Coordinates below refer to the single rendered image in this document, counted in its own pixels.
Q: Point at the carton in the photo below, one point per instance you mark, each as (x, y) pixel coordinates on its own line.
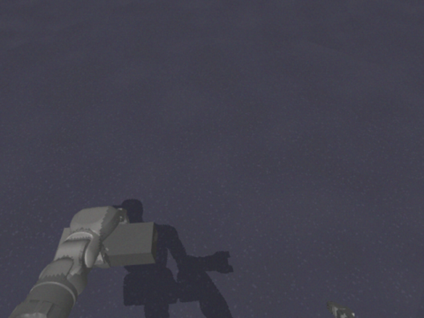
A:
(128, 244)

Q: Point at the left robot arm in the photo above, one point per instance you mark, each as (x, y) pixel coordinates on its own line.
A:
(56, 292)

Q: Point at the left robot hand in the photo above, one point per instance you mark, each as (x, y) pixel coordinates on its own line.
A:
(102, 221)

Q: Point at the right robot hand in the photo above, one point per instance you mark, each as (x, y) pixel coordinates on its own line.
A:
(339, 311)

